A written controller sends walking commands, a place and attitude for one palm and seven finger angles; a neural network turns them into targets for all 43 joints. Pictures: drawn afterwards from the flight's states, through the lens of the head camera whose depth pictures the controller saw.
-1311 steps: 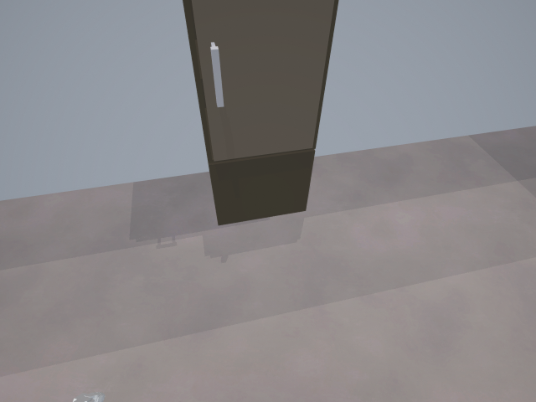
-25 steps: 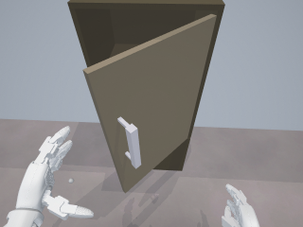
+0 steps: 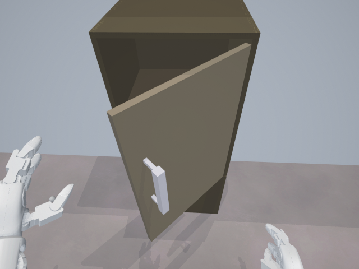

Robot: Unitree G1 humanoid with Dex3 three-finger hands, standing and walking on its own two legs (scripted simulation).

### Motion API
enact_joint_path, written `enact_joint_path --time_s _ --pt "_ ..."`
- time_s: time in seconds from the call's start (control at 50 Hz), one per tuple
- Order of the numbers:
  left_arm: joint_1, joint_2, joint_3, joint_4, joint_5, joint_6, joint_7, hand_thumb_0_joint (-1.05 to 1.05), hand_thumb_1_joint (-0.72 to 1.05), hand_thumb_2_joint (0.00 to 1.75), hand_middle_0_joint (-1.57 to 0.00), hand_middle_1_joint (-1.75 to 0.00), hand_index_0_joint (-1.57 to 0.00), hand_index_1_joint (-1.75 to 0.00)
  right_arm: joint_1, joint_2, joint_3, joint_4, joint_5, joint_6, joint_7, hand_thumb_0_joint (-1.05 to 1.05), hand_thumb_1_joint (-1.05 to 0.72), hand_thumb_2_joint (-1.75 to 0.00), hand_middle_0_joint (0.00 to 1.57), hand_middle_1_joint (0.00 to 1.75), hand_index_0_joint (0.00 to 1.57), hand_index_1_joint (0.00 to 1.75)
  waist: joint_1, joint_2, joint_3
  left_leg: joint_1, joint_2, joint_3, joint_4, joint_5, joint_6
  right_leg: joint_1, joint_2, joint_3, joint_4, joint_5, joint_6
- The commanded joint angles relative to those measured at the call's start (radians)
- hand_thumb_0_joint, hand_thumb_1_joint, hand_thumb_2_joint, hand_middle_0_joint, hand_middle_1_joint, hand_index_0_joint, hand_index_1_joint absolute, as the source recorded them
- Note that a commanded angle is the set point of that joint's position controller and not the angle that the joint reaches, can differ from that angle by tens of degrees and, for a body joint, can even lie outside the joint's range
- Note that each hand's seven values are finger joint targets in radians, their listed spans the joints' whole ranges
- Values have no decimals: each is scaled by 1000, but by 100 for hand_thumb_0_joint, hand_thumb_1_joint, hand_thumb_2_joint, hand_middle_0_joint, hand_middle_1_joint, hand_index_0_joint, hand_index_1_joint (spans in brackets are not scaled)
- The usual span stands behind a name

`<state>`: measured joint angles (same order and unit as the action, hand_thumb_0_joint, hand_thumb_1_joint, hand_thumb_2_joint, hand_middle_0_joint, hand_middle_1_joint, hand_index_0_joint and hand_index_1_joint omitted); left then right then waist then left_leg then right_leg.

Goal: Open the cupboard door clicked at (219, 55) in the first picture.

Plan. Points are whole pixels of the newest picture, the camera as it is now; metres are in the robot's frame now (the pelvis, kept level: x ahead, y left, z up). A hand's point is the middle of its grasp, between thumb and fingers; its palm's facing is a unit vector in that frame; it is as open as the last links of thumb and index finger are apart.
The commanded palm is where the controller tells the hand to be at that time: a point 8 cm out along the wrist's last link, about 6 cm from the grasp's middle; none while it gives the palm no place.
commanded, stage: draw the hand back to the body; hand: left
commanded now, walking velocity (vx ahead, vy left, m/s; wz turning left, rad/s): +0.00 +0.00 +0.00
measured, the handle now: (156, 187) +0.30 +0.10 +0.01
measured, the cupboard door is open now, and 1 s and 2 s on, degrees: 46 46 46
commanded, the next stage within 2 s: step back with the hand held close in 0.50 s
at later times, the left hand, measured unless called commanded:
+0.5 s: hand (43, 192) +0.19 +0.26 +0.15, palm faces +0.45 -0.79 -0.42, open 7.5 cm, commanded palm +0.14 +0.30 +0.17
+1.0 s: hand (34, 203) +0.17 +0.27 +0.15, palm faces +0.33 -0.77 -0.54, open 7.4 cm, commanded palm +0.11 +0.31 +0.18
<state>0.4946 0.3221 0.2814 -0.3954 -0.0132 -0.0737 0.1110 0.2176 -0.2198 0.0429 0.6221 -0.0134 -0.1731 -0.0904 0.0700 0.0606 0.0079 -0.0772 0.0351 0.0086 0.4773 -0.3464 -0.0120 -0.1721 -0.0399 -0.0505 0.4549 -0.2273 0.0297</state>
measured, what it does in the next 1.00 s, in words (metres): stands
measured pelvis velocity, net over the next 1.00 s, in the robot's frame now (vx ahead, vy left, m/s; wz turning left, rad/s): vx -0.05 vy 0.01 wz -0.04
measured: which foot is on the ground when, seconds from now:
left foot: down 0.00-1.00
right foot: down 0.00-1.00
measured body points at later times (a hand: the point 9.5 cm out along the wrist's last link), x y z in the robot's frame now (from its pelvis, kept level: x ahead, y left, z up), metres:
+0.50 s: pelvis +0.00 +0.00 +0.01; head -0.02 -0.02 +0.45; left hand +0.16 +0.30 +0.18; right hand +0.18 -0.22 -0.08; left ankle -0.05 +0.12 -0.74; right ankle +0.01 -0.14 -0.74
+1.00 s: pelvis -0.05 +0.01 +0.00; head -0.02 +0.01 +0.45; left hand +0.14 +0.30 +0.18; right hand +0.13 -0.24 -0.08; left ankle -0.05 +0.12 -0.74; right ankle +0.01 -0.14 -0.74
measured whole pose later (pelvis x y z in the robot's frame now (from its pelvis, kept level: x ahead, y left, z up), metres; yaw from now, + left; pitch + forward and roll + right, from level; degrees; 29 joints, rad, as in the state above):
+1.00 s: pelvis -0.05 +0.01 +0.00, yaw -2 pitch +0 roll +0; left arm 0.56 0.41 0.42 -0.46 -0.01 -0.16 0.11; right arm 0.16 -0.24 -0.02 0.55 0.00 -0.01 -0.08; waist 0.00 0.01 0.04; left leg -0.21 0.01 0.06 0.48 -0.27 0.01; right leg -0.30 -0.05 0.01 0.42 -0.12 0.05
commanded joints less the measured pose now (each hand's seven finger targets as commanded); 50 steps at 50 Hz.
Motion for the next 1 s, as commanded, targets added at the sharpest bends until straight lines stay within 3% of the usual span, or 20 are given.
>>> enact_joint_path --time_s 0.0,0.1,0.18,0.32,0.34,0.44,0.48,0.54,0.58,0.6,0.62,0.64,0.7,0.76,0.78,0.82,0.88,0.94,0.98 --pt "-87 177 150 -217 -11 -77 17 0 73 82 -19 -30 -19 -30 -120 -98 -49 -151 0 -54 -4 0 -90 -90 20 30 20 30 3 6 -67 -83 -11 28 -107 397 15 155 30 -5 -60 253 -39" --pt "-144 205 198 -212 -17 -84 18 0 90 90 -20 -30 -20 -30 -132 -99 -54 -139 0 -44 -1 0 -90 -90 20 30 20 30 5 13 -57 -65 -10 28 -128 384 15 160 33 -5 -82 238 -39" --pt "-110 155 153 -172 -19 -78 5 0 90 90 -20 -30 -20 -30 -133 -104 -61 -138 1 -34 7 0 -90 -90 20 30 20 30 0 -4 -43 -54 -7 32 -136 392 18 155 33 -5 -92 242 -35" --pt "-121 197 188 -213 -14 -82 11 0 90 90 -20 -30 -20 -30 -139 -102 -63 -137 -5 -33 7 0 -90 -90 20 30 20 30 8 11 -87 -44 -15 33 -138 397 19 184 35 -1 -95 260 -37" --pt "-125 196 187 -215 -13 -84 12 0 90 90 -20 -30 -20 -30 -140 -99 -63 -136 -4 -33 6 0 -90 -90 20 30 20 30 6 -6 -75 -46 -14 33 -138 396 18 178 37 -3 -96 259 -36" --pt "-131 196 188 -218 -11 -87 15 0 90 90 -20 -30 -20 -30 -139 -99 -62 -131 -6 -40 6 0 -90 -90 20 30 20 30 6 41 -66 -46 -16 34 -144 377 15 174 36 -2 -105 241 -38" --pt "-123 176 171 -197 -14 -84 12 0 90 90 -20 -30 -20 -30 -143 -99 -63 -131 -3 -38 6 0 -90 -90 20 30 20 30 1 -14 -49 -51 -11 30 -148 366 17 166 38 -4 -109 230 -36" --pt "-138 182 172 -198 -11 -85 11 0 90 90 -20 -30 -20 -30 -146 -100 -63 -127 -3 -39 7 0 -90 -90 20 30 20 30 3 23 -38 -51 -14 33 -155 329 17 152 39 -2 -115 198 -36" --pt "-129 182 175 -185 -14 -86 11 0 90 90 -20 -30 -20 -30 -147 -98 -63 -126 -3 -39 7 0 -90 -90 20 30 20 30 4 7 -31 -59 -14 31 -157 317 18 158 37 0 -119 192 -37" --pt "-234 215 188 -270 -12 -98 15 0 90 90 -20 -30 -20 -30 -155 -101 -64 -130 -3 -43 6 0 -90 -90 20 30 20 30 0 22 -81 -38 -19 30 -152 320 21 173 37 6 -118 202 -37" --pt "-271 309 303 -253 -14 -136 23 0 90 90 -20 -30 -20 -30 -138 -117 -55 -163 11 -16 3 0 -90 -90 20 30 20 30 -51 -24 29 -118 -4 42 -115 224 32 48 3 83 -160 262 -37" --pt "-158 230 246 -166 -12 -134 12 0 90 90 -20 -30 -20 -30 -136 -110 -59 -150 6 5 3 0 -90 -90 20 30 20 30 -55 -74 9 -116 -8 28 -102 215 33 43 -10 75 -160 276 -38" --pt "-84 203 217 -183 -10 -148 5 0 90 90 -20 -30 -20 -30 -146 -124 -70 -171 2 40 6 0 -90 -90 20 30 20 30 -56 -22 -64 -113 -7 34 -102 263 28 61 -17 67 -127 327 -36" --pt "-15 219 233 -216 -11 -151 13 0 90 90 -20 -30 -20 -30 -146 -127 -77 -189 3 62 3 0 -90 -90 20 30 20 30 -54 8 -140 -115 3 29 -97 358 24 102 -15 52 -80 410 -33" --pt "4 225 243 -218 -13 -150 16 0 90 90 -20 -30 -20 -30 -142 -124 -81 -196 3 71 3 0 -90 -90 20 30 20 30 -55 -25 -156 -120 8 28 -96 387 21 112 -14 48 -60 440 -31" --pt "34 246 268 -241 -15 -149 22 0 90 90 -20 -30 -20 -30 -143 -126 -90 -211 7 87 3 0 -90 -90 20 30 20 30 -54 -31 -187 -140 13 26 -83 413 19 128 -14 49 -34 481 -28" --pt "55 258 282 -265 -14 -150 29 0 90 90 -20 -30 -20 -30 -150 -118 -93 -229 11 103 0 0 -90 -90 20 30 20 30 -54 0 -187 -171 16 26 -79 431 17 126 -16 50 3 519 -27" --pt "57 264 292 -268 -12 -153 37 0 90 90 -20 -30 -20 -30 -145 -124 -99 -235 14 107 -3 0 -90 -90 20 30 20 30 -54 -19 -161 -235 24 16 -94 353 24 118 -7 52 23 460 -19" --pt "43 262 289 -288 -9 -158 39 0 90 90 -20 -30 -20 -30 -144 -126 -99 -241 16 104 -5 0 -90 -90 20 30 20 30 -53 6 -142 -285 32 5 -110 285 32 122 -3 51 43 401 -15"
